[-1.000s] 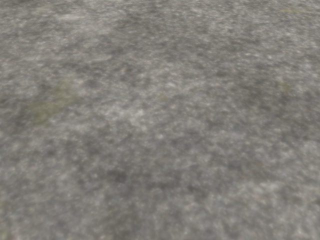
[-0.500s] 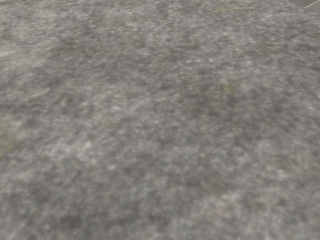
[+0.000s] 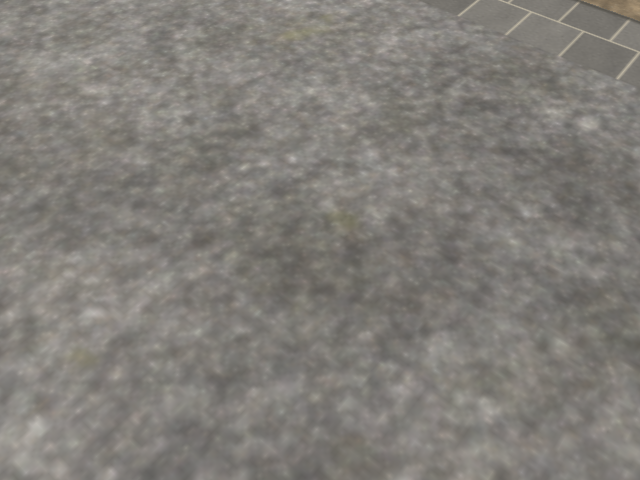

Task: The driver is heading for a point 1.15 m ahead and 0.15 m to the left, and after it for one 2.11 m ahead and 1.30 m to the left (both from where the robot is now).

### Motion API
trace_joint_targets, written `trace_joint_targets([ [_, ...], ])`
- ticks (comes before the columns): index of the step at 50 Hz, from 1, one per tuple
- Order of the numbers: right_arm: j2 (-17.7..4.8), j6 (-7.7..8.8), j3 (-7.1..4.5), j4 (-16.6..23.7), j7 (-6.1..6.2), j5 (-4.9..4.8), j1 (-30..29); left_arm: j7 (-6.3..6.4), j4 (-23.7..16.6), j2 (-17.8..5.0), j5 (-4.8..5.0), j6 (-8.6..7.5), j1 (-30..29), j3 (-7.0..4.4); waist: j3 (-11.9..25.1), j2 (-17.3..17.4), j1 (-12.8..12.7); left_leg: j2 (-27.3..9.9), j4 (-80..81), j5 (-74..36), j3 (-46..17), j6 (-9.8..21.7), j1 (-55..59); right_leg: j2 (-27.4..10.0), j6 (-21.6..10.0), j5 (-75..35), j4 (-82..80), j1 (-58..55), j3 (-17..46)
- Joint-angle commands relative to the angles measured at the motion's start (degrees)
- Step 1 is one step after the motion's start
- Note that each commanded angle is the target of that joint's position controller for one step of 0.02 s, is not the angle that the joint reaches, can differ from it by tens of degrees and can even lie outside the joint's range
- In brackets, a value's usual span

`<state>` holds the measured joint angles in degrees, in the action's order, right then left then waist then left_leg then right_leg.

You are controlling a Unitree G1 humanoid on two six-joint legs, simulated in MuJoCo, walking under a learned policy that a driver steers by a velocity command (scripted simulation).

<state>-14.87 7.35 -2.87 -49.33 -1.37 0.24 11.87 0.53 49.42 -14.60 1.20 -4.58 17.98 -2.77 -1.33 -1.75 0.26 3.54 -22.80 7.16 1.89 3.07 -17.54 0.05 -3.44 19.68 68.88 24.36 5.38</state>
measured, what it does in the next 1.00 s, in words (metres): walks ahead, turning left: right foot, then left foot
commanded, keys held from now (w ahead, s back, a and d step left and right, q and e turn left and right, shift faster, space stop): w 0.28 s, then w+q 0.12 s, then q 0.58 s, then no key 0.02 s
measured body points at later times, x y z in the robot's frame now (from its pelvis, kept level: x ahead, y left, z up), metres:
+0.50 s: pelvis +0.27 -0.07 +0.00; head +0.30 -0.09 +0.45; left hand +0.40 +0.19 -0.10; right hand +0.32 -0.34 -0.14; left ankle +0.19 +0.08 -0.65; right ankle +0.32 -0.16 -0.74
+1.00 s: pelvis +0.39 -0.04 -0.01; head +0.43 -0.01 +0.44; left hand +0.45 +0.27 -0.12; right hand +0.63 -0.25 -0.09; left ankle +0.43 +0.06 -0.74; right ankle +0.38 -0.19 -0.65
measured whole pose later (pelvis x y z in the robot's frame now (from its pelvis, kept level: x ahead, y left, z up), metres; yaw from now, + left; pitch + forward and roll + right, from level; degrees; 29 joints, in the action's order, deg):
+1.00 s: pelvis +0.39 -0.04 -0.01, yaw +19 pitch +3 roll -1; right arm -16.3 -0.2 -4.5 -37.7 -0.5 -0.4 8.9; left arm 1.6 44.7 -16.8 -0.3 -0.8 5.5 -3.6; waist -3.0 -1.1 0.6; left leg 3.2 -28.8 7.7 -0.7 4.2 -24.4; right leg -0.5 2.3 28.3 66.4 29.3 0.6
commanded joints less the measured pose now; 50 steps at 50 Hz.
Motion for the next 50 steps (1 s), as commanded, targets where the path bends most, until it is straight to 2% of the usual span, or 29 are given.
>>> trace_joint_targets([
  [1, -4.1, 0.66, -0.54, 1.6, -0.17, 0.08, 1.5, -0.07, -3.8, -2.4, -0.26, -0.58, 1.8, -0.69, 2.9, 5.2, -1.1, -15.7, 14.1, -2.7, -17.9, 11.0, 9.3, -6.5, 0.2, -3.3, -2.7, 10.3, 0.6],
  [4, -7.1, 0.52, -1.22, 0.3, 0.28, -0.44, 4.0, 0.0, -6.5, -1.7, -1.03, -0.44, -3.9, 0.0, 0.4, 4.5, -0.2, -16.3, 16.7, -6.2, -14.2, 12.1, 7.8, -8.0, 1.8, -7.7, -11.9, 13.8, -1.2],
  [6, -8.1, -0.05, -1.38, -0.1, 0.67, -0.73, 5.3, -0.22, -7.8, -1.5, -1.13, -0.69, -8.1, 0.4, 0.0, 4.3, 1.0, -15.2, 17.0, -7.3, -11.2, 11.1, 8.1, -7.7, 2.3, -14.1, -19.8, 13.7, -2.2],
  [9, -8.9, -0.72, -1.27, -1.1, 0.83, -1.36, 7.9, -0.8, -9.2, -1.5, -0.68, -1.06, -13.8, 0.75, -0.7, 5.1, 2.9, -13.4, 15.9, -8.1, -7.1, 9.0, 7.6, -5.5, 2.7, -21.3, -29.9, 9.5, -4.6],
  [11, -9.3, -1.14, -1.2, -2.2, 0.76, -1.66, 10.4, -1.28, -10.4, -2.0, -0.22, -1.15, -17.1, 0.76, -1.3, 5.7, 4.1, -14.6, 14.8, -6.7, -7.3, 8.5, 9.6, -4.6, 2.6, -22.0, -33.2, 8.4, -5.1],
  [13, -9.5, -1.67, -1.21, -2.9, 0.8, -1.82, 11.4, -1.82, -11.8, -3.0, 0.04, -1.31, -19.3, 0.54, -1.9, 6.0, 4.1, -16.6, 13.1, -5.9, -8.4, 7.8, 13.1, -4.2, 1.4, -19.6, -35.9, 8.5, -4.8],
  [15, -10.1, -2.38, -1.36, -3.1, 0.96, -1.9, 11.3, -2.23, -12.4, -4.3, -0.05, -1.7, -18.8, 0.02, -1.6, 6.3, 2.5, -17.9, 10.0, -8.3, -9.6, 6.8, 15.2, -3.3, 0.0, -15.9, -38.7, 5.2, -5.1],
  [16, -10.4, -2.75, -1.31, -3.0, 1.06, -1.88, 10.3, -2.21, -11.6, -5.5, -0.21, -1.93, -15.1, -0.71, 0.0, 6.3, -0.2, -17.1, 5.7, -14.3, -9.1, 5.9, 14.9, -1.9, -0.9, -15.0, -40.6, -0.5, -6.1],
  [17, -9.5, -2.98, -0.86, -2.7, 1.1, -1.55, 10.0, -1.84, -9.2, -8.0, -0.41, -2.07, -6.9, -2.16, 4.7, 5.3, -4.0, -14.1, -3.8, -20.7, -7.2, 4.5, 12.6, -1.0, -2.2, -14.5, -41.6, -11.7, -6.5],
  [18, -6.8, -2.79, 0.32, -0.8, 1.11, -0.45, 8.9, -1.15, -7.1, -12.8, -1.21, -2.08, 4.7, -3.71, 13.4, 0.1, -8.7, -10.2, -21.4, -11.6, -4.1, 2.1, 2.2, -10.6, -5.9, -14.7, -40.8, -28.7, 3.4],
  [19, 0.9, -1.71, 2.42, -0.2, 1.0, -0.83, 16.2, -1.28, -6.1, -17.6, -1.73, -1.38, 8.9, -4.73, 20.7, -15.4, -6.0, -1.0, -41.9, 20.0, -1.2, -1.4, -20.0, -24.5, -13.6, -6.2, -46.2, -47.0, 27.8],
  [20, -5.0, -0.91, 0.97, -1.3, 1.11, -2.31, 14.9, -1.39, -6.0, -11.8, -1.58, -1.51, 9.8, -3.38, 20.4, -10.8, -7.5, -2.6, -50.6, 24.9, -9.8, -0.8, -25.4, -24.6, -13.0, -0.7, -50.6, -44.4, 34.4],
  [21, -8.5, -0.73, -0.26, 0.1, 1.28, -3.31, 10.4, -1.38, -6.6, -9.2, -1.46, -1.8, 4.9, -2.37, 12.1, -7.5, -6.2, -4.6, -52.0, 20.2, -10.2, -0.4, -27.5, -23.2, -10.6, -9.8, -50.9, -36.7, 24.8],
  [22, -8.0, -1.14, -0.39, 0.5, 1.76, -2.75, 8.2, -1.61, -7.3, -7.3, -1.61, -2.01, -0.5, -1.62, 8.6, -4.1, -3.8, -6.9, -50.1, 16.1, -8.9, -1.1, -24.4, -20.8, -9.3, -22.5, -51.3, -29.0, 16.1],
  [23, -7.3, -1.9, -0.75, 0.3, 2.17, -1.77, 7.5, -2.01, -7.5, -5.5, -1.84, -2.19, -4.2, -1.19, 6.0, -2.7, -1.9, -8.2, -47.3, 13.9, -8.5, -1.8, -21.5, -18.3, -8.3, -32.5, -52.1, -23.2, 9.2],
  [25, -5.0, -3.96, -1.05, -0.1, 2.19, -1.73, 9.9, -2.03, -7.0, -4.1, -2.34, -2.71, -7.5, -1.09, 5.0, -4.3, 1.3, -9.0, -44.7, 10.9, -7.4, -2.7, -15.1, -15.2, -7.1, -43.2, -53.5, -16.6, 0.6],
  [28, -3.1, -5.78, -1.21, 2.1, 2.15, -1.36, 8.2, -0.67, -5.9, -6.1, -2.55, -2.74, -8.0, -1.78, 3.5, -3.7, 2.5, -8.4, -40.3, 5.8, -6.2, -3.9, -16.3, -15.2, -8.1, -48.5, -55.3, -14.2, -5.9],
  [33, -1.9, -6.4, -0.93, 6.8, 0.71, -0.68, 0.2, 1.74, -4.9, -8.6, -1.96, -0.47, -8.1, -2.4, 3.3, -2.9, 0.2, -8.4, -24.2, -4.8, -2.7, -4.1, -14.2, -14.8, -7.8, -43.8, -55.4, -15.7, -13.1],
  [36, -2.9, -6.78, -1.35, 9.7, -0.47, -0.57, -3.6, 2.01, -4.2, -10.0, -1.19, 0.9, -7.2, -2.87, 3.4, -2.4, -1.3, -7.9, -19.0, -3.8, -1.2, -3.1, -14.1, -16.4, -7.8, -41.8, -52.7, -19.6, -13.7],
  [39, -4.0, -7.19, -2.04, 12.2, -1.38, -0.6, -5.2, 2.07, -4.1, -11.1, -0.16, 2.25, -7.6, -3.4, 3.1, -3.1, -1.3, -7.0, -16.1, 3.2, 0.4, -1.2, -13.9, -18.2, -6.8, -41.5, -47.7, -22.3, -13.2],
  [41, -4.7, -7.05, -2.64, 12.7, -1.63, -0.8, -2.8, 2.36, -4.5, -11.2, 0.5, 2.98, -8.6, -3.6, 4.2, -3.0, 0.2, -4.6, -10.4, 3.9, 2.6, 0.9, -9.5, -17.3, -4.7, -45.3, -40.6, -23.0, -14.2],
  [42, -6.2, -6.7, -3.52, 11.9, -1.24, -0.67, 1.4, 2.41, -4.2, -10.5, 0.54, 3.22, -7.8, -3.47, 6.6, -0.9, 2.2, -2.3, -4.6, -3.2, 3.1, 2.7, -2.0, -14.3, -2.4, -45.5, -32.5, -21.1, -16.2],
  [43, -12.4, -6.52, -5.55, 11.6, 0.08, -0.36, 6.0, 2.16, -4.7, -9.4, -0.89, 2.99, -5.5, -3.1, 10.7, 7.4, 3.5, -8.1, -3.1, -28.7, -7.2, 6.4, 10.8, -9.3, 2.2, -32.6, -19.0, -11.6, -17.8],
  [44, -18.3, -6.84, -6.48, 12.7, 1.2, 0.44, 6.6, 1.33, -7.1, -5.0, -3.85, 2.47, -3.9, -1.48, 14.5, 20.2, 0.3, -22.5, -6.0, -53.2, -27.9, 18.0, 25.9, 0.7, 6.8, 18.5, 0.6, 9.5, -16.1],
  [45, -14.9, -6.55, -5.3, 13.9, 0.76, 0.9, 7.1, 0.35, -7.2, -6.9, -2.47, 1.93, -5.2, -1.57, 23.8, 13.8, 3.1, -25.6, -1.9, -40.9, -35.4, 22.6, 27.3, 1.9, 6.4, 21.4, 8.2, 12.4, -2.0],
  [46, -12.7, -6.22, -4.72, 14.9, 0.49, 0.47, 3.4, 0.01, -8.0, -8.6, -0.43, 2.07, -9.2, -2.1, 18.6, 8.8, 3.0, -23.2, -0.1, -33.1, -29.9, 19.8, 22.9, 0.0, 5.6, 16.8, 8.7, 15.1, -0.4],
  [47, -10.6, -6.28, -4.22, 15.1, 0.73, -0.78, -0.1, 0.42, -8.0, -8.2, -0.56, 2.53, -10.3, -2.15, 13.6, 4.5, 1.4, -19.9, 0.8, -24.7, -25.3, 15.8, 17.5, -1.6, 5.4, 12.1, 5.0, 15.9, -0.6],
  [48, -9.0, -6.71, -3.67, 15.7, 1.07, -1.44, -2.6, 1.16, -7.8, -8.3, -1.4, 3.14, -11.1, -2.36, 10.5, 2.8, 0.4, -17.8, 2.1, -18.9, -23.0, 13.4, 12.2, -2.7, 5.7, 9.0, 0.8, 14.7, -0.7],
  [50, -9.0, -7.34, -3.55, 16.6, 1.62, -0.43, -5.0, 1.6, -7.7, -7.8, -1.76, 4.07, -9.3, -2.44, 9.3, 5.7, -1.9, -14.5, 3.7, -15.9, -19.6, 12.0, 4.6, -1.8, 6.2, 5.0, -4.6, 8.4, -2.0],
])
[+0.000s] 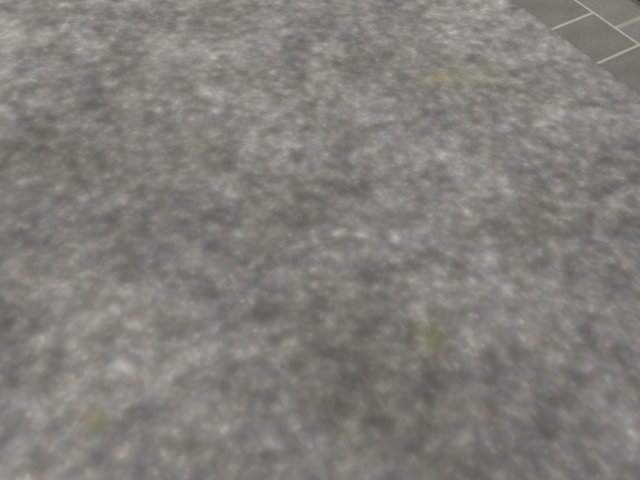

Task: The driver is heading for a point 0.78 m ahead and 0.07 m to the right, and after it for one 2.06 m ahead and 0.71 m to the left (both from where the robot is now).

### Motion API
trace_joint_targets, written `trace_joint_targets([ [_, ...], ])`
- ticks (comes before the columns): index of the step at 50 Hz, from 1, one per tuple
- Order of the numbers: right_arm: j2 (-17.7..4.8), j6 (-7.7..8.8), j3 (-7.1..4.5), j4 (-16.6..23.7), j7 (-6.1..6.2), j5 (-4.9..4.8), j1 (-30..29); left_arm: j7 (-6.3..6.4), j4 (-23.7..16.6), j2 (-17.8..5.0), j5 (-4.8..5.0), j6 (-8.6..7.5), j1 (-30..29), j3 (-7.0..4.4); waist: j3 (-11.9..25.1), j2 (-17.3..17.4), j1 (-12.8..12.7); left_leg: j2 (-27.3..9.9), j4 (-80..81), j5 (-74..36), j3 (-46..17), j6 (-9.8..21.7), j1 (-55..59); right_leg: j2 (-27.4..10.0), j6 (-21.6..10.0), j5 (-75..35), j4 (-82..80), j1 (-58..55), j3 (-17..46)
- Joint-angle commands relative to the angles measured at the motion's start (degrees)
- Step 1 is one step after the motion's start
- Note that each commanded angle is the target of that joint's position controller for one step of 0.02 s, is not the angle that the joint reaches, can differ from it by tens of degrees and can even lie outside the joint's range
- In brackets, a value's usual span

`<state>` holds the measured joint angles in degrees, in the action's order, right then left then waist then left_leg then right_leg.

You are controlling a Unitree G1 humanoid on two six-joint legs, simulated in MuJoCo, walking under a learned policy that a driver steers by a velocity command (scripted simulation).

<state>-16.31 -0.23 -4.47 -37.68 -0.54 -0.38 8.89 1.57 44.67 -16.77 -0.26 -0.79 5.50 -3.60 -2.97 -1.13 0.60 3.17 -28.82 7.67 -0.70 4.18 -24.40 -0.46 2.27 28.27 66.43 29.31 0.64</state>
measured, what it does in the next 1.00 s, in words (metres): steps on the spot: right foot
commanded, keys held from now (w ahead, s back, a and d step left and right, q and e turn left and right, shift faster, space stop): no key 0.36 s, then w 0.10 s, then no key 0.54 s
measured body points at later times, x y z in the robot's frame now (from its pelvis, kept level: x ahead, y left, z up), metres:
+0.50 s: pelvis +0.04 -0.04 +0.00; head +0.04 -0.05 +0.45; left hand +0.11 +0.23 -0.12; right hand +0.20 -0.28 -0.11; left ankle +0.04 +0.07 -0.72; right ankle +0.03 -0.16 -0.73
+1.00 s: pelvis +0.06 -0.02 +0.00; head +0.07 -0.01 +0.45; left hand +0.14 +0.26 -0.13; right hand +0.22 -0.25 -0.11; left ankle +0.04 +0.07 -0.73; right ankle +0.03 -0.16 -0.73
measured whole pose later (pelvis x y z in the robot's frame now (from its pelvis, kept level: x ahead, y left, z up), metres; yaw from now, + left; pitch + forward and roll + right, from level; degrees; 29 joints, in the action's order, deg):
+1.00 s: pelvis +0.06 -0.02 +0.00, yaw +5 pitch -1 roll +0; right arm -12.2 0.4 -2.3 -47.0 0.4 0.3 9.0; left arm 2.0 51.9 -14.4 -0.2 0.9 9.3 -2.2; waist -1.7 -0.4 -0.5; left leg 2.7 -29.6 17.1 0.9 3.1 -11.3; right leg -1.9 2.2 19.4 28.1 7.5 0.7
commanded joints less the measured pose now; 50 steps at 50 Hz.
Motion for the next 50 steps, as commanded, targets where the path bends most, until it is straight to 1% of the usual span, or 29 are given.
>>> trace_joint_targets([
  [1, -7.6, 0.21, -1.99, 5.1, 1.02, 0.64, -1.8, 0.64, -2.6, -4.6, -0.09, 0.46, 4.3, -1.39, 11.5, 6.2, -2.4, -13.6, 9.8, -17.3, -15.9, 10.9, 10.7, -0.8, 0.9, -4.3, -4.9, 1.7, 2.1],
  [3, -8.1, 0.31, -2.12, 4.9, 1.53, 0.76, -0.7, 0.94, -2.3, -3.4, 0.09, 0.63, 4.7, -0.91, 12.5, 7.0, -1.7, -13.3, 9.5, -16.9, -15.0, 10.9, 10.4, -0.6, 1.6, -5.4, -10.2, -0.5, 2.0],
  [5, -8.1, 0.13, -2.05, 4.7, 1.93, 0.74, -0.5, 0.99, -2.5, -2.8, 0.12, 0.88, 3.9, -0.55, 12.7, 7.9, -0.9, -13.0, 9.8, -10.8, -14.9, 10.3, 9.2, -0.9, 1.7, -7.1, -14.3, -3.0, 2.0],
  [9, -7.4, -0.31, -1.33, 4.3, 1.78, 1.23, -0.5, 0.51, -3.0, -3.7, 0.42, 0.86, 2.7, -0.7, 10.4, 10.0, 0.6, -13.1, 10.6, 2.8, -17.6, 9.3, 7.3, -0.9, 1.0, -7.3, -21.3, -6.4, 1.4],
  [11, -6.5, -0.5, -0.68, 3.9, 1.63, 1.11, -0.7, -0.04, -2.8, -3.2, 0.41, 0.4, 3.8, -0.65, 9.5, 9.8, 0.0, -12.9, 9.3, 5.2, -18.5, 8.2, 7.0, -0.5, -0.2, -9.0, -28.3, -9.7, 0.5],
  [13, -4.7, -0.63, 0.18, 3.0, 1.7, 0.68, 0.5, -0.81, -1.8, -2.4, -0.26, -0.15, 6.4, -0.48, 8.8, 8.4, -1.5, -10.2, 7.0, 8.1, -16.8, 4.5, 4.4, -0.1, -2.4, -16.8, -40.6, -17.5, -0.8],
  [14, -3.2, -0.35, 0.71, 2.6, 1.68, 1.07, 2.1, -0.89, -2.2, -4.7, -1.45, -0.4, 7.3, -0.71, 8.4, 4.3, -0.7, -7.4, 2.8, 11.0, -14.4, 1.2, 1.5, -5.8, -4.5, -19.4, -43.4, -20.6, 5.1],
  [15, -1.7, 0.24, 0.91, 3.1, 1.3, 1.5, 4.7, -0.67, -2.5, -8.9, -1.83, -0.39, 5.2, -1.49, 7.2, -6.7, 3.4, -0.7, -2.6, 14.3, -6.6, -2.0, -1.1, -12.9, -9.1, -23.3, -45.0, -19.1, 12.7],
  [16, -3.8, 0.68, 0.38, 3.8, 1.33, 1.52, 1.2, -0.87, -2.6, -6.3, -2.13, -0.5, 3.5, -0.95, 5.8, -11.5, 1.8, -1.0, -4.0, 14.5, -4.1, -3.6, 2.4, -15.8, -12.7, -17.5, -49.0, -11.6, 17.1],
  [17, -5.0, 0.72, -0.13, 3.6, 1.38, 1.39, -0.4, -0.91, -3.7, -4.1, -1.98, -0.95, 0.3, -0.23, 4.5, -10.1, 2.0, -2.0, -4.6, 11.1, -4.1, -3.9, 5.9, -13.6, -11.5, -14.2, -49.1, -9.7, 15.2],
  [18, -4.0, 0.46, -0.04, 3.1, 1.44, 1.58, -1.3, -0.86, -3.5, -3.8, -1.49, -1.25, 0.4, -0.18, 4.6, -9.0, 1.6, -1.9, -3.2, 7.4, -3.5, -3.9, 7.6, -11.0, -9.2, -12.5, -48.1, -9.8, 12.4],
  [19, -2.7, 0.0, 0.24, 2.5, 1.43, 1.96, -1.2, -0.87, -2.8, -3.9, -1.05, -1.62, 2.8, -0.14, 5.5, -8.9, 0.3, -1.3, -3.0, 7.1, -2.6, -4.1, 9.6, -9.4, -7.9, -4.5, -48.9, -9.9, 10.9],
  [20, -2.1, -0.27, 0.26, 2.0, 1.28, 1.72, -0.7, -0.77, -2.1, -4.5, -0.75, -1.72, 4.6, -0.23, 4.5, -9.2, -0.4, -0.8, -4.5, 9.1, -1.4, -4.1, 10.1, -9.2, -7.9, 5.0, -50.5, -8.7, 11.3],
  [21, -2.3, -0.13, 0.06, 1.7, 1.11, 1.04, -0.2, -0.56, -1.7, -6.5, -0.39, -1.42, 6.2, -0.8, 2.3, -10.0, -0.9, 0.5, -7.8, 12.4, 1.0, -3.8, 8.2, -9.9, -8.7, 12.2, -52.5, -7.9, 13.0],
  [22, -2.9, 0.4, -0.2, 1.7, 0.87, 0.33, -0.1, -0.3, -1.7, -8.3, -0.02, -1.11, 7.2, -1.4, 0.0, -10.9, -1.5, 0.4, -11.6, 14.3, 2.3, -3.2, 4.6, -12.3, -10.5, 15.9, -54.1, -8.5, 16.3],
  [23, -3.1, 1.19, -0.33, 1.9, 0.66, -0.28, -0.7, -0.04, -1.8, -8.4, 0.34, -1.08, 8.0, -1.48, -2.1, -10.7, -2.1, -1.0, -13.6, 14.9, 1.9, -2.3, 0.8, -14.9, -12.4, 16.2, -55.1, -10.0, 19.7],
  [24, -2.3, 1.95, -0.14, 2.0, 0.61, -0.49, -1.7, 0.16, -1.9, -7.1, 0.38, -1.21, 7.6, -1.04, -4.1, -9.3, -2.2, -2.3, -12.9, 15.3, 0.9, -1.5, -1.8, -15.7, -13.3, 10.2, -54.3, -11.9, 20.5],
  [25, -0.8, 2.59, 0.25, 1.7, 0.57, -0.43, -1.6, 0.21, -2.0, -6.0, 0.44, -1.3, 6.7, -0.66, -4.2, -8.0, -1.8, -2.7, -8.8, 16.3, 1.0, -0.9, -1.7, -14.8, -13.1, 1.2, -52.0, -14.2, 18.6],
  [26, 0.5, 3.06, 0.62, 0.9, 0.5, -0.02, -0.1, 0.11, -2.2, -5.2, 0.69, -1.23, 5.0, -0.32, -2.7, -6.9, -0.3, -2.4, -1.5, 13.9, 1.7, -0.6, 2.9, -12.9, -12.0, -9.6, -48.5, -15.1, 14.9],
  [27, 0.6, 3.19, 0.57, 0.0, 0.46, 0.79, 1.6, -0.01, -2.1, -4.3, 0.89, -1.22, 4.5, -0.04, 0.6, -5.9, 0.7, -2.3, 3.7, 5.8, 1.2, -0.8, 10.2, -10.7, -10.2, -19.1, -44.8, -14.7, 11.6],
  [28, -1.5, 3.03, 0.07, -0.3, 0.6, 1.53, 2.9, -0.09, -2.1, -3.3, 0.66, -1.48, 5.1, 0.25, 4.4, -3.4, 0.5, -4.8, 4.4, -5.4, -2.6, -0.7, 16.4, -8.1, -7.5, -25.0, -40.3, -14.1, 8.1],
  [29, -5.6, 2.65, -0.81, -0.1, 0.81, 1.55, 3.0, -0.05, -2.5, -2.1, -0.11, -1.97, 7.3, 0.48, 6.9, 4.5, -2.4, -8.2, 2.8, -15.2, -7.6, 1.1, 19.5, -2.0, -4.3, -23.2, -34.6, -12.2, 1.3],
  [30, -3.2, 2.32, -0.1, -0.7, 0.68, 1.02, 3.7, 0.06, -2.3, -0.5, -0.87, -2.07, 8.3, 1.15, 9.2, 10.3, -2.6, -11.2, 3.2, -16.4, -10.9, 4.6, 19.0, -1.3, -1.6, -16.6, -34.2, -13.3, 0.1],
  [31, -0.8, 2.18, 0.79, -0.3, 0.52, 0.72, 2.5, -0.03, -2.1, -1.3, -0.91, -1.85, 7.4, 1.1, 7.7, 9.6, -2.1, -11.9, 3.4, -18.0, -12.0, 5.9, 18.4, -1.8, -0.5, -15.5, -34.4, -13.3, 0.7],
  [32, -1.1, 2.07, 0.86, -0.5, 0.46, 0.9, 2.1, -0.1, -1.6, -2.0, -0.66, -1.55, 6.9, 0.9, 7.1, 8.4, -2.1, -11.3, 2.6, -20.0, -11.2, 5.5, 18.6, -1.9, -0.2, -16.8, -34.4, -13.4, 0.7],
  [34, -3.2, 2.32, 0.49, -0.7, 0.55, 0.83, 2.5, -0.04, -1.2, -3.3, -0.36, -0.96, 6.8, 0.63, 8.0, 5.5, -1.6, -10.5, 0.8, -26.3, -9.7, 4.4, 19.4, -2.4, -0.5, -23.4, -34.6, -14.5, 1.4],
  [37, -3.3, 2.24, 0.65, -2.0, 0.74, 0.56, 3.1, -0.23, 0.2, -3.1, 0.19, -0.23, 7.4, 0.7, 9.2, 3.6, -1.5, -9.0, -0.6, -31.8, -7.2, 2.9, 20.1, -2.8, -1.0, -27.6, -36.0, -17.7, 1.7],
  [43, -2.6, 1.44, 0.76, -3.7, 0.79, 0.57, 0.7, 0.09, 2.6, -3.3, 0.15, 1.15, 5.6, 0.45, 6.3, 1.2, -1.4, -7.5, 1.1, -23.6, -5.6, 1.8, 18.0, -2.8, -1.0, -26.7, -38.8, -19.9, 1.6],
  [50, -2.1, 1.16, 0.6, -7.3, 1.28, 0.64, -0.6, 0.83, 6.0, -3.5, 0.03, 1.17, 4.6, 0.08, 4.2, 1.3, -1.3, -6.5, 3.4, -14.0, -4.6, 0.9, 16.8, -2.8, -1.0, -23.8, -41.2, -20.2, 1.4],
])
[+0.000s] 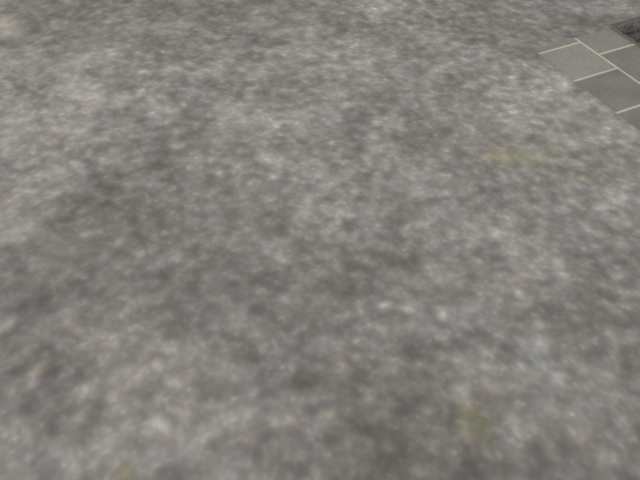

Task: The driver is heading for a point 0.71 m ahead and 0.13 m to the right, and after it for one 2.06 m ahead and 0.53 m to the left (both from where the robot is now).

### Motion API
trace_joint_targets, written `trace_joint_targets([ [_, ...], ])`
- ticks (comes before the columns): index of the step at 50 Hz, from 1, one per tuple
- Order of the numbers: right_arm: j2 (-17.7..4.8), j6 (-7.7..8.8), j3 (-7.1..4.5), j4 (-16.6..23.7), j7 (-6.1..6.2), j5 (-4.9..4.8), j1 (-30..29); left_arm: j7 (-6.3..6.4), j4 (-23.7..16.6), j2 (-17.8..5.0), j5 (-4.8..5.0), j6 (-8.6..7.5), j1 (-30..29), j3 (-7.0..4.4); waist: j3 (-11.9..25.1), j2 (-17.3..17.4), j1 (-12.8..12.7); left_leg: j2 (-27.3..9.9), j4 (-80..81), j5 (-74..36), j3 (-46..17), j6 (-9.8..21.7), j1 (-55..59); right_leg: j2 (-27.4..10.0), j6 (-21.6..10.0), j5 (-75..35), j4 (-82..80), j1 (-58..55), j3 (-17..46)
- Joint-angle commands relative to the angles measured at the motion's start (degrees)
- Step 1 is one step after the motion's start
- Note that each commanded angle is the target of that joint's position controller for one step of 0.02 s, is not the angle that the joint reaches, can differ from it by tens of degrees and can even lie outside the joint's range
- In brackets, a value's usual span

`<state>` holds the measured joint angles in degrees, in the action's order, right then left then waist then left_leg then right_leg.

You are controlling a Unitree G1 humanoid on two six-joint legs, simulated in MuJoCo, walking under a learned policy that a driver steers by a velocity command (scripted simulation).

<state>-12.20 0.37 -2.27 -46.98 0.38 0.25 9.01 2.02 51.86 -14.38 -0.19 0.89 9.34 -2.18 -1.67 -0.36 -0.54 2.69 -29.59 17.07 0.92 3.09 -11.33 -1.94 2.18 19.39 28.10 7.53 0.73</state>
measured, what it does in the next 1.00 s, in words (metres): walks ahead: right foot, then left foot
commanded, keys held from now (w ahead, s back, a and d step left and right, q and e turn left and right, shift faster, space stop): no key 0.12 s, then w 0.88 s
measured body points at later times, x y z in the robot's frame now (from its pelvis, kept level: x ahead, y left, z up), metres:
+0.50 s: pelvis +0.04 -0.07 +0.00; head +0.04 -0.09 +0.44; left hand +0.09 +0.22 -0.13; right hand +0.08 -0.34 -0.15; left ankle -0.02 +0.08 -0.71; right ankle +0.04 -0.17 -0.74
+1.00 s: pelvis +0.28 -0.05 -0.02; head +0.32 -0.05 +0.43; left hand +0.18 +0.20 -0.15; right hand +0.53 -0.27 -0.11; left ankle +0.42 +0.05 -0.74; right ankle +0.05 -0.17 -0.72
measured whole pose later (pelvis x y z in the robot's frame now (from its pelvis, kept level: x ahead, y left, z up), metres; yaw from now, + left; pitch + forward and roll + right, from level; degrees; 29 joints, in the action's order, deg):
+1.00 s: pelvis +0.28 -0.05 -0.02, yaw +0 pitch +2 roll +1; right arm -12.9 5.7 -2.5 -47.7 -2.7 -1.1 -4.4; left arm 0.8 61.2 -13.0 0.1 -3.2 27.7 -2.7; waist -2.9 -0.2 -4.0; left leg 0.8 -30.6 3.4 4.0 4.8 -29.2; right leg -1.8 -0.5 26.6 28.1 -5.8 -1.6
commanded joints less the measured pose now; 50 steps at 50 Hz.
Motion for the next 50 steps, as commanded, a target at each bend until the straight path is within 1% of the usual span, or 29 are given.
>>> trace_joint_targets([
  [1, -6.2, 0.53, -1.63, 1.4, 0.44, 0.02, -0.9, 0.45, -0.6, -5.9, -0.05, -0.57, 0.7, -1.37, 2.7, 0.6, -0.2, -5.9, 4.5, -22.2, -6.1, 1.9, 3.6, -1.3, -0.9, -14.4, -3.2, 1.7, 1.3],
  [6, -6.3, 0.39, -1.66, -1.4, 0.81, 0.01, -1.3, 0.69, 2.0, -5.7, -0.08, -0.9, 1.1, -1.43, 1.6, 1.0, -0.1, -5.6, 5.8, -16.7, -5.9, 1.6, 2.9, -1.0, -1.0, -12.2, -4.1, 2.2, 1.0],
  [8, -8.1, 0.05, -2.38, -3.1, 1.1, -0.65, 0.6, 0.8, 3.3, -5.4, 0.43, -0.92, 2.4, -1.59, 1.7, 2.9, 0.5, -5.4, 7.8, 4.0, -7.1, 3.1, 2.8, 1.6, -1.8, 1.3, -0.6, 4.8, -2.2],
  [9, -9.4, -0.02, -2.82, -3.7, 1.17, -0.95, 2.0, 0.82, 3.0, -5.0, 0.67, -1.12, 1.6, -1.55, -0.1, 4.9, 1.4, -7.9, 10.9, 17.6, -11.3, 4.9, 1.6, 2.5, -2.4, 6.5, 3.1, 8.7, -3.3],
  [10, -10.5, 0.21, -3.12, -4.2, 1.17, -1.08, 4.0, 0.78, 2.1, -4.4, 0.89, -1.63, 0.1, -1.42, -2.3, 7.7, 2.4, -12.4, 15.7, 28.0, -18.3, 7.5, 1.0, 2.9, -2.8, 8.7, 7.9, 13.3, -4.3],
  [11, -11.7, 0.76, -3.42, -4.8, 1.14, -1.12, 5.5, 0.55, 1.2, -4.0, 1.33, -2.34, -1.3, -1.35, -4.5, 10.3, 3.0, -17.3, 20.2, 33.2, -26.1, 10.5, -0.2, 2.3, -3.7, 9.0, 12.9, 16.4, -3.6],
  [13, -12.0, 2.59, -3.53, -5.0, 1.11, -0.55, 5.9, -0.15, 0.2, -5.4, 2.16, -3.75, -2.9, -1.98, -6.6, 10.3, 3.4, -22.6, 23.6, 29.4, -33.6, 13.6, 0.6, -1.4, -5.6, 13.0, 24.1, 23.9, 1.4],
  [14, -11.4, 3.35, -3.39, -4.7, 1.02, -0.64, 5.1, -0.51, 0.4, -6.1, 2.33, -4.35, -2.4, -2.34, -5.5, 8.2, 2.7, -23.1, 23.5, 25.7, -33.1, 13.3, 3.3, -3.0, -6.3, 13.2, 26.9, 26.9, 2.6],
  [16, -10.8, 3.85, -3.17, -3.8, 0.92, -1.55, 2.4, -1.23, 1.2, -5.7, 2.17, -5.32, -1.1, -2.5, -3.3, 5.9, 1.3, -20.2, 22.9, 17.4, -25.6, 10.3, 4.9, -4.5, -6.7, 9.6, 21.6, 25.6, 1.9],
  [18, -11.6, 3.39, -3.39, -3.7, 0.85, -1.94, 0.8, -1.83, 2.7, -3.7, 1.61, -5.88, 0.6, -2.16, -1.0, 6.2, 0.1, -15.1, 21.6, 9.6, -16.1, 7.9, 0.4, -2.6, -5.8, 4.7, 12.9, 15.4, -1.6],
  [20, -12.1, 2.67, -3.52, -4.4, 0.66, -2.57, 0.9, -2.19, 5.2, -2.7, 1.27, -5.9, 5.4, -2.23, 0.2, 5.8, -2.3, -12.0, 18.0, 9.3, -10.3, 7.3, -6.3, 1.0, -4.1, -5.0, 4.3, 3.3, -6.4],
  [22, -9.4, 2.38, -2.64, -4.9, 0.36, -2.25, 1.5, -1.92, 8.5, -3.2, 1.27, -5.25, 13.3, -2.83, 0.8, 3.5, -5.2, -9.5, 10.0, 13.0, -7.8, 5.8, -14.1, 3.5, -3.4, -5.0, 1.6, -7.2, -7.7],
  [23, -5.8, 2.65, -1.46, -4.4, 0.05, -1.61, 0.3, -1.64, 9.1, -5.0, 1.25, -5.35, 17.9, -3.24, 0.8, -2.9, -7.1, -6.2, -3.2, 10.5, -3.7, 2.9, -20.0, -3.0, -5.4, 0.8, -3.9, -12.1, 2.1],
  [24, -2.1, 3.35, -0.46, -2.3, -0.11, -0.56, -0.7, -1.53, 8.5, -10.9, 0.92, -5.68, 21.6, -3.87, 2.3, -16.6, -7.0, -1.6, -24.7, 13.2, 2.0, -0.9, -29.7, -16.5, -11.2, 10.7, -13.9, -15.4, 25.1],
  [25, -4.3, 4.26, -1.08, -0.6, -0.07, -2.56, -1.5, -2.44, 8.8, -12.7, -0.31, -6.75, 21.5, -3.79, 1.0, -16.6, -5.8, -1.0, -35.2, 15.8, -4.3, 0.2, -36.7, -23.0, -18.9, 26.9, -21.9, -11.8, 43.2],
  [26, -7.6, 4.85, -1.61, -0.1, -0.15, -3.77, -3.1, -2.75, 6.9, -10.3, 0.03, -7.65, 15.5, -2.91, -4.7, -9.8, -3.7, -5.4, -39.1, 10.0, -6.4, 1.4, -41.5, -22.4, -17.9, 30.5, -22.5, -8.6, 40.5],
  [27, -9.0, 5.15, -1.94, -0.9, -0.3, -3.27, -2.2, -2.96, 5.7, -7.9, 0.21, -8.07, 11.6, -2.1, -5.7, -7.2, -2.1, -7.3, -38.6, 3.6, -6.0, 1.9, -41.1, -19.2, -15.2, 23.6, -21.6, -7.1, 32.8],
  [28, -8.7, 5.17, -2.16, -2.2, -0.13, -2.2, -0.9, -3.18, 4.7, -7.4, 0.18, -8.09, 9.1, -1.74, -4.5, -5.5, -0.7, -8.7, -36.0, -0.9, -5.5, 1.7, -38.0, -16.1, -12.9, 15.4, -21.4, -5.5, 26.3],
  [29, -9.0, 5.1, -2.45, -2.5, -0.06, -1.46, -1.0, -3.18, 4.4, -6.7, 0.21, -8.05, 8.7, -1.52, -4.3, -5.4, -0.5, -9.5, -32.4, -4.8, -5.2, 1.1, -35.6, -14.0, -11.5, 8.0, -21.8, -4.8, 20.9],
  [31, -7.4, 4.63, -2.42, -3.1, -0.31, -1.17, -2.0, -2.77, 5.5, -4.9, -0.07, -7.85, 12.5, -0.91, -3.1, -5.6, -1.3, -9.3, -28.5, -10.3, -3.2, -0.2, -33.0, -11.3, -10.9, -4.1, -22.3, -5.4, 13.8],
  [33, -6.1, 4.23, -2.26, -2.5, -0.4, -1.04, -4.6, -2.06, 6.3, -5.0, -0.06, -7.52, 15.6, -0.84, -3.0, -4.6, -2.1, -8.9, -24.2, -13.7, -2.1, -1.4, -34.2, -10.3, -11.4, -12.7, -22.2, -7.0, 9.9],
  [38, -3.9, 4.38, -1.26, 0.5, -1.32, -1.5, -14.2, -1.05, 6.4, -5.8, 0.05, -6.86, 18.0, -0.85, -4.5, -4.5, -4.0, -7.1, -9.2, -22.2, 0.1, -2.7, -30.2, -9.2, -11.1, -18.9, -23.7, -5.9, 4.2],
  [42, -3.9, 4.94, -0.62, 2.5, -2.66, -1.85, -19.9, -0.99, 7.6, -5.7, 0.56, -6.14, 21.0, -1.12, -6.9, -4.0, -5.0, -6.2, -2.7, -21.9, 0.7, -1.4, -30.0, -11.2, -11.7, -21.8, -22.5, -10.6, 2.8],
  [44, -4.4, 5.38, -0.47, 3.6, -3.41, -2.01, -21.6, -0.89, 7.9, -6.4, 0.79, -5.6, 21.1, -1.57, -7.3, -4.4, -4.4, -5.9, -0.5, -19.1, 0.8, -0.1, -29.5, -12.8, -11.6, -26.5, -20.4, -13.9, 2.5],
  [46, -6.3, 5.73, -1.1, 3.5, -3.75, -1.93, -19.1, -0.79, 7.4, -7.7, 0.78, -5.18, 19.6, -2.14, -4.6, -5.7, -1.8, -3.9, 0.9, -15.2, 2.1, 1.7, -23.3, -13.4, -10.7, -40.8, -15.4, -16.1, 1.7],
  [47, -8.0, 5.75, -1.91, 2.6, -3.56, -1.82, -15.1, -0.74, 7.1, -8.6, 0.67, -4.9, 18.9, -2.48, -1.1, -7.4, 0.6, -1.8, 0.5, -13.4, 3.5, 2.8, -16.8, -13.3, -10.2, -52.8, -10.4, -16.8, 1.3],
  [48, -10.4, 5.66, -3.27, -0.1, -3.15, -1.95, -5.7, -0.77, 6.7, -8.6, 0.42, -4.42, 17.6, -2.47, 4.6, -7.9, 5.4, 0.1, 1.2, -14.0, 4.7, 4.6, -5.0, -11.4, -9.0, -61.1, -0.2, -15.0, -0.4],
  [49, -13.1, 5.37, -4.47, -3.2, -2.46, -1.69, 5.8, -0.88, 5.6, -7.9, 0.02, -4.39, 16.4, -2.04, 11.9, -7.2, 10.3, -4.5, -1.3, -14.9, -0.5, 7.3, 13.8, -9.4, -7.3, -54.1, 13.6, -3.7, -0.9],
  [50, -18.5, 4.96, -5.8, -5.1, -1.96, -0.15, 15.3, -1.77, 4.4, -1.0, 0.03, -5.41, 22.5, -0.09, 22.8, 6.4, 8.6, -21.1, 0.2, -4.2, -27.4, 16.8, 39.2, 0.2, -3.1, -25.0, 38.1, 21.3, -2.4],
])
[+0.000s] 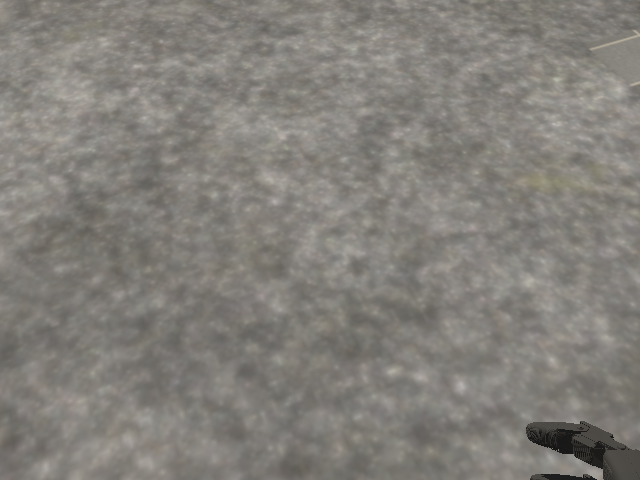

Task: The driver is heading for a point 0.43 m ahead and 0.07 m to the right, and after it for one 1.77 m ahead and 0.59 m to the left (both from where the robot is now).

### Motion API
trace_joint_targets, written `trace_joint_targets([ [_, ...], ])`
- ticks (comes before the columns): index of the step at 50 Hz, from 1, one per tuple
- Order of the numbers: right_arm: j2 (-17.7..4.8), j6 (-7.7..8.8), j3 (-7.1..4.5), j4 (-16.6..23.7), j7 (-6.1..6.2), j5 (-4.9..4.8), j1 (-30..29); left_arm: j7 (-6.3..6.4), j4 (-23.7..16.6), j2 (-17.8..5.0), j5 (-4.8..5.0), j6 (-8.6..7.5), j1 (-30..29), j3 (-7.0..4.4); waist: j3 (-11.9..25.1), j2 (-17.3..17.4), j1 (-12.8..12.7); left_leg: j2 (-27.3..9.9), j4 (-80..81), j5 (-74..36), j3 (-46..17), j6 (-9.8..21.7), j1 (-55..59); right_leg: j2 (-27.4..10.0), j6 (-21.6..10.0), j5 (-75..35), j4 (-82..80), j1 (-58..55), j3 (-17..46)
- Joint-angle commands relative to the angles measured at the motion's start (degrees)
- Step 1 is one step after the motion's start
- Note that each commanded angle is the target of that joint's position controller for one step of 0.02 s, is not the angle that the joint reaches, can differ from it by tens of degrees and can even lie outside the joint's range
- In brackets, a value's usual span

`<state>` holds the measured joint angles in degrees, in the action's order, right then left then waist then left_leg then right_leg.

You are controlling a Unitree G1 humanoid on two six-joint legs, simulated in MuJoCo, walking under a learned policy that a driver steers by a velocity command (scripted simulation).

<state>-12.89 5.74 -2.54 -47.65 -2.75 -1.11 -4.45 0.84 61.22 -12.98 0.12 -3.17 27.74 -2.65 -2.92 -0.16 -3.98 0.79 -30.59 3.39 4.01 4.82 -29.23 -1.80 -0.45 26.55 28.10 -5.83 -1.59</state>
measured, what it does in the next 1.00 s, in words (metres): walks ahead: right foot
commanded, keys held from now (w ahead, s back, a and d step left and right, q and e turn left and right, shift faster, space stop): w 0.04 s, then w+e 0.32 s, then w+q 0.64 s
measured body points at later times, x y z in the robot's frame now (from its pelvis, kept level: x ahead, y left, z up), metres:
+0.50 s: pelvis +0.29 -0.03 +0.01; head +0.32 -0.05 +0.45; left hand +0.53 +0.17 -0.09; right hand +0.23 -0.29 -0.14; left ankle +0.13 +0.10 -0.71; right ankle +0.43 -0.16 -0.71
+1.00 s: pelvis +0.57 -0.06 +0.01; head +0.59 -0.04 +0.46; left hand +0.56 +0.22 -0.13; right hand +0.77 -0.28 -0.10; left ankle +0.72 +0.08 -0.69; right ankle +0.43 -0.17 -0.72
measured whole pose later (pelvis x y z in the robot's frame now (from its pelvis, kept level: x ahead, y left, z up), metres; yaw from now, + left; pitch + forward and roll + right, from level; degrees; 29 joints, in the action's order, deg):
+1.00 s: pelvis +0.57 -0.06 +0.01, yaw +6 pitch +1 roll -2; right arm -13.2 1.7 -3.3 -49.9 -3.0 -1.3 2.9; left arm 1.6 53.7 -14.4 0.4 -4.2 17.9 -5.0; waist -2.0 1.4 -2.9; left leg -5.2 -38.3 4.1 2.8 4.3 -35.5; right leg -0.8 1.7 21.3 15.0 -6.1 -17.8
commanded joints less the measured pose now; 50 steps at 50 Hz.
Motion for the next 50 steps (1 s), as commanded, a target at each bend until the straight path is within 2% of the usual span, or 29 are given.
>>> trace_joint_targets([
  [1, -13.9, -0.68, -4.08, -5.3, 1.21, 0.94, 28.7, -0.99, -3.8, -1.7, 0.73, -3.18, 3.7, 0.81, 28.8, 11.6, 11.7, -24.2, 12.2, 14.9, -48.1, 17.0, 58.1, 5.1, -0.9, 4.6, 49.5, 42.1, 8.8],
  [2, -10.7, -0.52, -3.02, -5.0, 1.13, 0.29, 23.0, -1.13, -6.2, -7.0, 2.52, -4.3, -2.7, -0.79, 18.4, 9.9, 11.0, -21.3, 14.0, 16.0, -39.8, 13.4, 49.9, 1.2, -2.2, 2.8, 53.3, 47.6, 9.8],
  [3, -8.3, -0.25, -2.3, -3.7, 1.19, 0.31, 17.3, -0.79, -7.6, -8.3, 3.28, -4.67, -7.2, -1.08, 11.3, 5.6, 9.1, -19.8, 15.6, 11.7, -30.3, 11.2, 39.2, -2.0, -3.0, -2.3, 51.6, 47.4, 7.8],
  [4, -6.3, 0.28, -1.68, -3.5, 0.9, 0.84, 13.7, -0.2, -7.8, -8.0, 2.76, -4.38, -9.1, -1.49, 6.9, 1.5, 7.0, -17.7, 17.8, 6.9, -23.8, 9.7, 29.8, -4.3, -3.0, -6.6, 47.6, 44.7, 6.8],
  [5, -4.6, 0.91, -1.17, -3.7, 0.7, 1.44, 11.8, 0.21, -7.5, -7.0, 2.1, -3.4, -8.0, -1.97, 5.2, 2.5, 4.6, -15.5, 19.7, 4.5, -18.5, 8.1, 23.9, -6.3, -3.1, -9.3, 44.3, 40.6, 7.3],
  [7, -4.3, 1.31, -1.16, -5.1, 0.58, 1.74, 11.9, 0.37, -7.1, -3.6, 2.06, -1.43, -5.3, -1.74, 3.5, 4.4, 2.6, -14.0, 22.8, 3.6, -13.1, 7.5, 17.3, -7.2, -2.9, -10.5, 41.4, 36.6, 7.6],
  [8, -5.1, 1.49, -1.31, -5.8, 0.83, 1.78, 12.7, 0.46, -7.6, -3.1, 2.1, -0.77, -5.8, -1.74, 2.0, 4.7, 2.2, -14.0, 24.0, 2.3, -10.8, 7.6, 15.4, -7.4, -2.6, -11.3, 40.2, 37.4, 7.6],
  [10, -6.9, 1.67, -1.66, -6.8, 1.66, 2.1, 14.0, 0.58, -9.6, -4.2, 1.65, -0.21, -9.6, -2.07, 0.1, 4.1, 2.3, -14.1, 25.4, -0.3, -7.5, 7.9, 15.3, -7.6, -1.7, -16.2, 36.2, 41.9, 8.4],
  [13, -8.1, 1.58, -1.75, -7.2, 2.72, 2.18, 15.5, -0.18, -11.7, -4.5, 1.1, -0.7, -14.6, -2.14, -0.5, 2.7, 3.4, -13.0, 25.5, -4.9, -2.5, 6.6, 18.1, -6.6, -1.1, -26.9, 25.6, 45.0, 8.2],
  [16, -9.4, 1.31, -1.77, -7.3, 3.44, 1.67, 17.7, -1.45, -14.2, -3.2, 0.86, -1.08, -21.6, -1.25, -1.4, 1.7, 5.8, -12.7, 25.9, -6.2, 1.8, 5.2, 20.4, -5.5, -1.3, -33.4, 15.2, 43.2, 3.6],
  [19, -10.1, 0.2, -1.92, -9.2, 3.55, 0.79, 23.1, -2.59, -17.2, -2.5, 0.82, -1.03, -27.5, -0.47, -3.1, 0.3, 8.3, -15.0, 23.7, -8.0, 2.5, 5.2, 28.3, -4.7, -2.2, -31.0, 9.6, 46.2, 2.1],
  [21, -10.6, -0.99, -2.06, -10.7, 3.26, 0.0, 25.9, -3.2, -19.2, -2.6, 0.75, -1.06, -29.8, -0.32, -4.1, 0.6, 8.0, -17.1, 20.9, -11.8, 0.8, 5.6, 33.7, -3.7, -3.3, -24.3, 6.7, 47.8, 1.0],
  [23, -11.9, -1.92, -2.35, -10.8, 3.08, -0.33, 25.2, -3.66, -20.0, -4.5, 0.78, -1.33, -28.6, -0.82, -2.5, 2.7, 5.6, -18.0, 16.1, -22.9, -0.5, 5.1, 36.4, -1.9, -4.7, -18.3, 4.0, 43.3, -1.0],
  [24, -12.6, -2.27, -2.47, -10.6, 3.0, -0.28, 23.9, -3.65, -19.1, -6.7, 0.82, -1.49, -24.1, -1.77, 0.7, 4.2, 2.5, -17.4, 10.7, -32.0, -0.5, 4.4, 36.3, 0.0, -5.6, -17.4, 2.8, 35.9, -2.1],
  [25, -12.2, -2.63, -2.17, -10.3, 2.95, -0.29, 22.1, -3.35, -16.1, -9.5, 0.92, -1.67, -14.2, -3.35, 6.1, 4.1, -2.9, -14.8, 0.1, -36.9, 1.2, 2.8, 32.8, 2.2, -7.0, -21.6, 0.3, 22.2, -3.5],
  [26, -10.3, -2.25, -1.27, -9.0, 2.84, 0.37, 22.2, -2.35, -13.3, -14.5, 0.32, -1.56, -3.3, -5.15, 14.5, 0.9, -6.6, -11.6, -16.0, -25.0, 2.3, 0.6, 19.6, -4.9, -10.0, -25.4, 3.6, 2.0, 4.3],
  [27, -1.5, -0.97, 1.2, -8.1, 2.07, 0.7, 29.7, -1.73, -12.4, -20.0, -0.53, -1.34, 0.2, -6.08, 23.7, -13.3, -2.2, 0.0, -38.9, 18.0, 1.2, -3.4, -3.4, -21.8, -19.6, -18.3, -1.7, -18.4, 33.1],
  [28, -6.9, 0.56, -0.14, -9.3, 1.89, -1.15, 26.8, -1.58, -13.2, -14.4, -0.59, -1.5, 0.9, -4.57, 28.3, -9.8, -4.9, 1.0, -47.2, 30.0, -10.6, -3.2, -7.8, -23.8, -20.2, -17.3, -8.5, -18.5, 42.2],
  [29, -10.1, 1.07, -1.38, -7.2, 1.93, -2.95, 21.1, -1.35, -13.4, -11.7, -0.53, -1.77, -4.1, -3.64, 18.4, -8.7, -4.0, -2.4, -49.1, 27.0, -10.4, -2.5, -12.7, -21.6, -16.7, -20.0, -9.2, -11.8, 31.1],
  [30, -9.4, 1.13, -1.29, -6.5, 2.36, -2.65, 18.3, -1.24, -14.2, -9.4, -0.39, -2.16, -8.8, -3.01, 13.0, -5.6, -2.0, -6.0, -45.8, 21.6, -9.1, -2.3, -12.3, -19.3, -14.2, -23.1, -10.2, -3.6, 22.6],
  [31, -8.5, 0.61, -1.66, -6.8, 2.88, -1.66, 17.2, -1.41, -14.1, -7.4, -0.54, -2.6, -12.3, -2.56, 8.8, -3.8, -0.2, -7.8, -42.1, 18.1, -8.6, -2.4, -10.0, -17.1, -12.4, -25.2, -12.5, 4.0, 16.8],
  [32, -7.7, -0.54, -2.04, -7.5, 3.09, -1.3, 18.8, -1.58, -14.1, -5.2, -0.93, -3.12, -14.7, -2.0, 6.9, -4.4, 2.1, -9.3, -40.1, 15.3, -9.2, -2.2, -6.1, -15.0, -11.0, -25.6, -14.8, 9.1, 12.0],
  [34, -4.6, -2.41, -1.85, -8.1, 3.01, -1.33, 21.5, -1.71, -13.4, -4.9, -1.15, -3.72, -15.5, -2.16, 5.2, -3.9, 4.1, -9.8, -38.0, 12.9, -9.1, -2.2, -2.9, -14.4, -11.1, -25.3, -18.4, 13.7, 7.5],
  [37, -4.3, -3.69, -2.12, -6.4, 3.11, -0.94, 18.4, -0.78, -12.2, -6.8, -1.4, -3.97, -15.1, -2.83, 1.5, -2.9, 4.9, -10.2, -32.7, 7.2, -9.8, -2.9, -7.8, -14.1, -10.8, -27.7, -21.1, 14.8, 1.4],
  [39, -4.3, -3.61, -2.21, -5.0, 2.74, -0.51, 15.6, -0.08, -11.8, -7.5, -1.42, -3.75, -14.5, -3.08, 0.3, -3.0, 4.5, -9.8, -26.2, 1.3, -9.7, -3.4, -10.2, -13.4, -10.1, -27.9, -21.7, 13.5, -2.1],
  [42, -3.4, -3.18, -1.7, -3.0, 1.61, 0.0, 10.3, 0.61, -11.4, -8.9, -1.06, -3.4, -13.6, -3.47, -1.0, -2.4, 3.1, -8.9, -16.1, -5.6, -6.3, -3.4, -9.2, -12.7, -9.0, -27.9, -22.4, 12.5, -6.9],
  [46, -3.2, -3.18, -1.18, 0.4, 0.24, 0.02, 3.5, 0.99, -10.0, -10.1, -0.07, -2.3, -9.7, -4.11, -3.2, -1.5, 0.7, -7.9, -9.4, -4.2, -3.0, -1.9, -11.8, -14.8, -8.5, -30.5, -20.0, 5.0, -9.9],
  [48, -3.7, -3.26, -1.31, 1.9, -0.45, -0.16, 2.1, 0.97, -9.7, -10.8, 0.53, -1.5, -9.4, -4.45, -3.2, -2.3, 1.1, -6.8, -7.7, 0.2, -1.3, -0.6, -11.7, -16.0, -7.7, -36.6, -16.9, 1.2, -11.0],
  [50, -5.5, -3.4, -2.2, 2.7, -0.82, -0.41, 4.4, 1.13, -10.4, -12.5, 1.0, -0.76, -11.0, -4.89, -0.4, -4.2, 3.6, -3.4, -7.5, 5.8, 2.0, 1.4, -5.3, -16.1, -6.5, -54.8, -10.1, -0.4, -12.4],
])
